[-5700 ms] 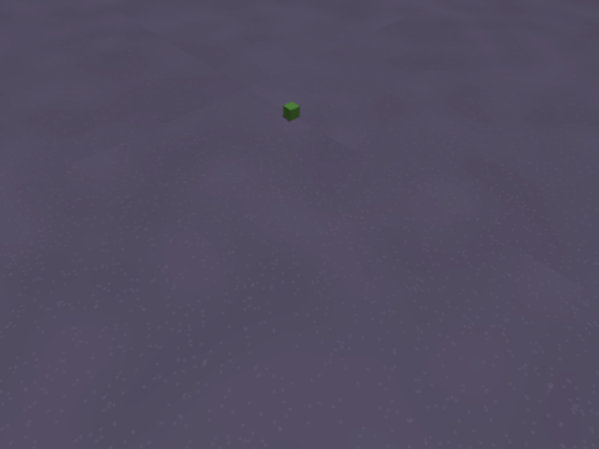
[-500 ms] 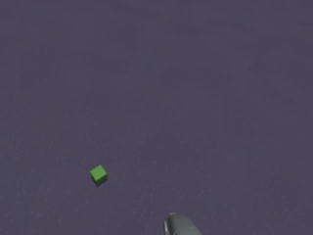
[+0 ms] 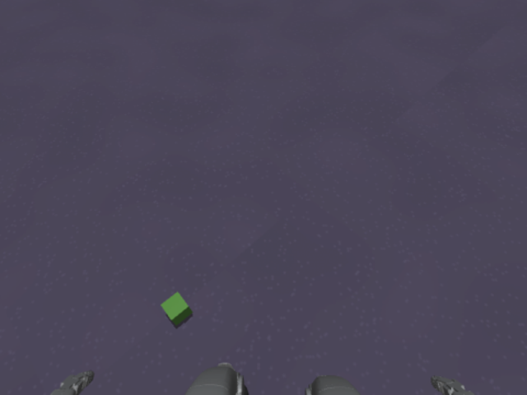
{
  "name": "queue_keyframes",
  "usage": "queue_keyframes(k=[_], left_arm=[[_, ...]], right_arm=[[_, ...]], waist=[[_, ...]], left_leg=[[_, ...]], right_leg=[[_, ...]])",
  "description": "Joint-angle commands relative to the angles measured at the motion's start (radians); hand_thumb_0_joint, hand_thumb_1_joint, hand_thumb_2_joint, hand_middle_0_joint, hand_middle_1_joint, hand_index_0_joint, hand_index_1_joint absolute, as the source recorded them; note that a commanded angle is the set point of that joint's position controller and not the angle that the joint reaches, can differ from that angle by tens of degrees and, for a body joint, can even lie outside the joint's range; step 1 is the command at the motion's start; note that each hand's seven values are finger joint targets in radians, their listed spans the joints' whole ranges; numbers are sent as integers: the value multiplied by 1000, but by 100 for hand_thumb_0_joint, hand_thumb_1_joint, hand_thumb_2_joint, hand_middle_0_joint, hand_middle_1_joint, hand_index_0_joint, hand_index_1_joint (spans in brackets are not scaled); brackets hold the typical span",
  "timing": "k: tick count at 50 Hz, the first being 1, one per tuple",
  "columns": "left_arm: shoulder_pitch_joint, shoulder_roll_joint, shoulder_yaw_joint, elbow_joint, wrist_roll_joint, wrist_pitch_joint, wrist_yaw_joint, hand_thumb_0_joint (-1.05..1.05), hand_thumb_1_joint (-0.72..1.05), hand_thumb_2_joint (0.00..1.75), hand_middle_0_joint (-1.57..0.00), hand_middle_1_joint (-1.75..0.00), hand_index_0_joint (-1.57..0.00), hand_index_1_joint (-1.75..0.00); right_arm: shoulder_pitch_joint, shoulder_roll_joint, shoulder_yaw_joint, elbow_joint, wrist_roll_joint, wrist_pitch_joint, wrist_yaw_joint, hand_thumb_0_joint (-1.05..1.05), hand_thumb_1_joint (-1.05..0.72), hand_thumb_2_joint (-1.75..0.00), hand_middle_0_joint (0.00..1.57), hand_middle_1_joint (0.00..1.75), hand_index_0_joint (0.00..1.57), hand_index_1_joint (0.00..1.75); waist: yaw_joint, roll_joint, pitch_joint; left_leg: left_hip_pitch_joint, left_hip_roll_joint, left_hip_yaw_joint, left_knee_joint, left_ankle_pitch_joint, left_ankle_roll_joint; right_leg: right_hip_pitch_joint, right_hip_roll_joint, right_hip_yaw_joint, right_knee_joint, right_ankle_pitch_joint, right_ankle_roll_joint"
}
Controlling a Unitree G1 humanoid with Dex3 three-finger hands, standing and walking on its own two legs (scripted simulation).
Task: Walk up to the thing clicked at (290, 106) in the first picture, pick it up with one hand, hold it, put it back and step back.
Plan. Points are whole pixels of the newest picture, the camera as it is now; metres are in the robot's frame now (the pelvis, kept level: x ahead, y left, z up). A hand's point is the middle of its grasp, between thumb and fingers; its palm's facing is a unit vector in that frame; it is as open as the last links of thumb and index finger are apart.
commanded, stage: walk up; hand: left
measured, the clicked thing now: (177, 308) +0.45 +0.34 -0.70
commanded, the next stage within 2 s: none
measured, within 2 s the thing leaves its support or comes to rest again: neither
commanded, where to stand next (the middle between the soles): +0.07 +0.02 m, yaw +0 degrees
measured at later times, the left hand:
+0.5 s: hand out of the picture +0.00 +0.32 -0.14, palm faces +0.03 -0.90 -0.44, open 7.3 cm
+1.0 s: hand out of the picture +0.01 +0.28 -0.12, palm faces +0.05 -0.94 -0.33, open 7.3 cm
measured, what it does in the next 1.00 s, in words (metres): steps on the spot: left foot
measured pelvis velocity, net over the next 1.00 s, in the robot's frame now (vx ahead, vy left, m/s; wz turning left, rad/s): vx -0.04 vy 0.02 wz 0.05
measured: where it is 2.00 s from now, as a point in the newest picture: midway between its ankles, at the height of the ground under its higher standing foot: outside the picture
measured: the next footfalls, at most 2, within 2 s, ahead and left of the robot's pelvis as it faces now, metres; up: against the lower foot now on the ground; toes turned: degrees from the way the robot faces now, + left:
left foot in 0.46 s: +0.00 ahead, +0.17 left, +0.00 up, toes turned +0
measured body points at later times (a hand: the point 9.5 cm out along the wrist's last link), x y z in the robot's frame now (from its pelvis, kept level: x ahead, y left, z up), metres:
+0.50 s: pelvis -0.05 +0.03 +0.00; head -0.01 +0.02 +0.45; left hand +0.00 +0.36 -0.11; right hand +0.08 -0.29 -0.11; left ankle -0.04 +0.17 -0.71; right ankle -0.03 -0.13 -0.70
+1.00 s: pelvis -0.04 +0.02 +0.03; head -0.04 +0.02 +0.48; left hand +0.00 +0.33 -0.10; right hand +0.05 -0.28 -0.10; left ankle -0.04 +0.17 -0.70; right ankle -0.02 -0.11 -0.70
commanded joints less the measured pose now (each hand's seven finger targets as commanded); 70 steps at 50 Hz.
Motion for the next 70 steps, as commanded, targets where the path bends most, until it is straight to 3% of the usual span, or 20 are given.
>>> queue_keyframes(k=[1, 3, 5, 8, 10, 12, 13, 17, 22, 23, 25, 26, 27, 30, 33, 37, 42, 46, 55, 70], left_arm=[[19, 213, 60, -72, -23, -10, 38, 0, 90, 90, -20, -30, -20, -30], [68, 208, 59, -22, -20, 0, 52, 0, 90, 90, -20, -30, -20, -30], [74, 205, 62, -11, -10, 0, 44, 0, 90, 90, -20, -30, -20, -30], [126, 187, 63, 7, 0, -10, 39, 0, 90, 90, -20, -30, -20, -30], [142, 234, 77, 14, 20, -29, 48, 0, 90, 90, -20, -30, -20, -30], [71, 336, 98, -10, 38, -38, 56, 0, 90, 90, -20, -30, -20, -30], [40, 365, 101, -22, 43, -43, 60, 0, 90, 90, -20, -30, -20, -30], [-55, 286, 85, -46, 50, -44, 56, 0, 90, 90, -20, -30, -20, -30], [-58, 243, 64, -35, 50, -19, 20, 0, 90, 90, -20, -30, -20, -30], [-27, 199, 53, -30, 42, -11, 17, 0, 90, 90, -20, -30, -20, -30], [36, 137, 31, -23, 24, -3, 16, 0, 90, 90, -20, -30, -20, -30], [-14, 217, 48, 5, 32, -8, 26, 0, 90, 90, -20, -30, -20, -30], [-2, 242, 55, 26, 27, -14, 22, 0, 90, 90, -20, -30, -20, -30], [81, 195, 53, 74, 16, -25, 2, 0, 90, 90, -20, -30, -20, -30], [38, 209, 59, 83, 32, -17, 0, 0, 90, 90, -20, -30, -20, -30], [-43, 216, 47, 80, 32, -3, -19, 0, 90, 90, -20, -30, -20, -30], [-49, 205, 42, 118, 27, -26, -15, 0, 90, 90, -20, -30, -20, -30], [-96, 206, 37, 124, 28, -23, -17, 0, 90, 90, -20, -30, -20, -30], [-109, 185, 30, 178, 11, -26, -8, 0, 90, 90, -20, -30, -20, -30], [-165, 174, 25, 188, 17, -12, -7, 0, 90, 90, -20, -30, -20, -30]], right_arm=[[36, -302, -100, -83, -29, 0, -8, 0, -90, -90, 20, 30, 20, 30], [-41, -290, -96, -94, -7, 8, 4, 0, -90, -90, 20, 30, 20, 30], [-71, -255, -90, -110, -22, 24, 6, 0, -90, -90, 20, 30, 20, 30], [-103, -248, -93, -122, -15, 39, 8, 0, -90, -90, 20, 30, 20, 30], [-136, -203, -79, -131, -2, 48, 14, 0, -90, -90, 20, 30, 20, 30], [-137, -174, -73, -143, -4, 53, 2, 0, -90, -90, 20, 30, 20, 30], [-148, -190, -82, -146, -15, 58, -3, 0, -90, -90, 20, 30, 20, 30], [-52, -195, -95, -91, 7, 45, 19, 0, -90, -90, 20, 30, 20, 30], [18, -167, -80, -13, 2, 1, 15, 0, -90, -90, 20, 30, 20, 30], [49, -185, -86, 5, -13, -13, 5, 0, -90, -90, 20, 30, 20, 30], [-25, -295, -89, -33, -28, -35, -6, 0, -90, -90, 20, 30, 20, 30], [-61, -367, -102, -27, -16, -32, -3, 0, -90, -90, 20, 30, 20, 30], [-121, -332, -94, -33, -14, -31, -3, 0, -90, -90, 20, 30, 20, 30], [-169, -246, -53, -25, -12, -34, 2, 0, -90, -90, 20, 30, 20, 30], [-112, -228, -42, 13, -4, -20, 7, 0, -90, -90, 20, 30, 20, 30], [-117, -227, -47, 46, -15, -7, 12, 0, -90, -90, 20, 30, 20, 30], [-108, -186, -29, 82, -4, -26, 11, 0, -90, -90, 20, 30, 20, 30], [-90, -187, -26, 110, -6, -22, 13, 0, -90, -90, 20, 30, 20, 30], [-103, -190, -17, 148, 1, -34, -1, 0, -90, -90, 20, 30, 20, 30], [-154, -183, -20, 150, -5, -20, -3, 0, -90, -90, 20, 30, 20, 30]], waist=[[-11, 8, -212], [11, 139, -233], [14, 99, -231], [41, 106, -252], [60, -5, -269], [47, -175, -187], [43, -188, -161], [-19, -159, -117], [-41, -186, -205], [-47, -120, -239], [-1, 48, -212], [-27, 81, -166], [8, 55, -126], [50, 103, -144], [28, 88, -129], [4, 12, -12], [2, -58, -137], [-13, -79, -140], [-6, -51, -223], [-7, -52, -200]], left_leg=[[237, 187, -273, -177, 597, 122], [129, 317, -442, -246, 548, 276], [91, 250, -320, -240, 437, 225], [113, 192, -242, -149, 425, 157], [21, 104, -178, 27, 406, 72], [-177, -35, -137, 235, -248, 7], [-158, -6, -175, 310, -326, 6], [-50, -42, -118, 316, -159, -13], [238, -46, 48, -275, -19, -31], [341, -3, -65, -318, 4, -13], [367, 330, -557, -392, -15, 156], [175, 395, -636, -397, -30, 250], [90, 358, -553, -388, -22, 242], [51, 154, -211, -285, 47, 75], [-46, 129, -218, -317, -142, 34], [27, 78, -220, -379, -404, 11], [120, 68, -163, -319, -76, 11], [167, 69, -159, -364, -108, 8], [252, 109, -126, -358, 364, -1], [277, 114, -106, -416, 323, -4]], right_leg=[[-74, -55, 75, 62, 444, -53], [22, 41, 16, 173, -69, -34], [25, 29, 39, 120, -120, -52], [60, 24, -12, -83, 45, -52], [151, -101, 208, -242, 245, -97], [167, -383, 486, -337, 600, -281], [70, -425, 549, -356, 619, -329], [-3, -235, 251, -280, 568, -216], [9, -105, 97, -141, 235, -121], [-52, -84, 78, -15, 238, -92], [-277, 15, 45, 93, -118, -18], [-172, -36, 95, 88, -175, -19], [-89, -54, 90, 64, -109, -25], [86, -14, 14, -196, 135, -37], [197, -12, 61, -280, 141, -61], [-46, -40, 154, -413, -225, -68], [97, -70, 169, -447, 86, -70], [58, -80, 177, -505, -59, -57], [220, -88, 99, -425, 492, -43], [238, -84, 83, -469, 450, -28]])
